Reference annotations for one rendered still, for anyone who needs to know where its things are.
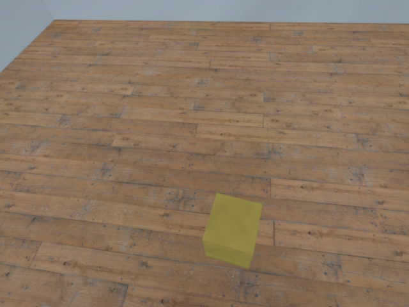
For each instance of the carton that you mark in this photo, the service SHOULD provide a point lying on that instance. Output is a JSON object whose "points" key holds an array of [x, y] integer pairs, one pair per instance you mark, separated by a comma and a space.
{"points": [[231, 231]]}

